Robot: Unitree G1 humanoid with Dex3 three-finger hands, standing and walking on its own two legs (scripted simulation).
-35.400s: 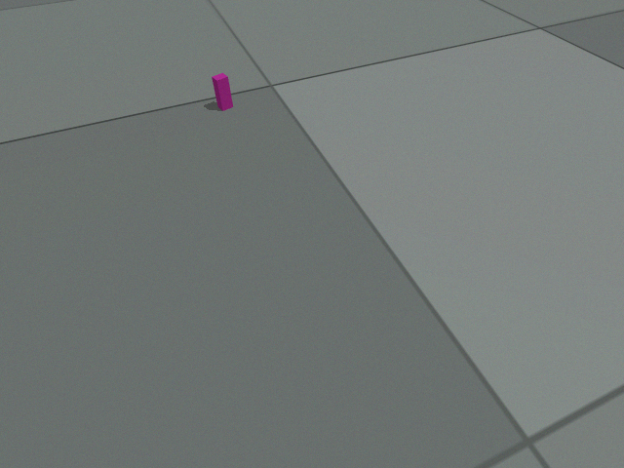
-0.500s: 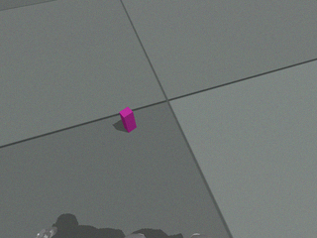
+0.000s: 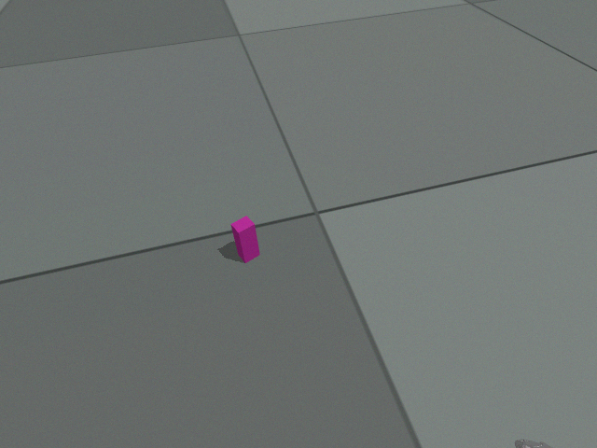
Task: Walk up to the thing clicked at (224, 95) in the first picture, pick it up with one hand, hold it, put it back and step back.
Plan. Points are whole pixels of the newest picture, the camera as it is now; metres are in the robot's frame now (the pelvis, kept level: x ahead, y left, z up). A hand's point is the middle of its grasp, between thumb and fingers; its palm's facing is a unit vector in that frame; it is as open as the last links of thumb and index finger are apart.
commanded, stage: step back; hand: left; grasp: from the side
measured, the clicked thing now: (246, 240) +1.01 +0.27 -0.66
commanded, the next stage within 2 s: stand in 0.78 s
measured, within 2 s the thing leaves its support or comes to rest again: neither
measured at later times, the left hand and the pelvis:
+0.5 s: hand out of the picture +0.12 +0.28 -0.14, palm faces +0.01 -0.92 -0.38, open 7.4 cm; pelvis +0.02 +0.02 +0.00, yaw +1 degrees
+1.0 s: hand out of the picture +0.14 +0.29 -0.14, palm faces +0.01 -0.94 -0.33, open 7.4 cm; pelvis +0.04 +0.04 +0.02, yaw +1 degrees
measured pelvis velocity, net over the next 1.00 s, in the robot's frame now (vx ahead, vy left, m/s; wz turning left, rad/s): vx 0.04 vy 0.04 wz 0.01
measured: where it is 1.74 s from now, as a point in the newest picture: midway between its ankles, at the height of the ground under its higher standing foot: outside the picture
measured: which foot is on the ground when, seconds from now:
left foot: down 0.00-1.00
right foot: down 0.00-1.00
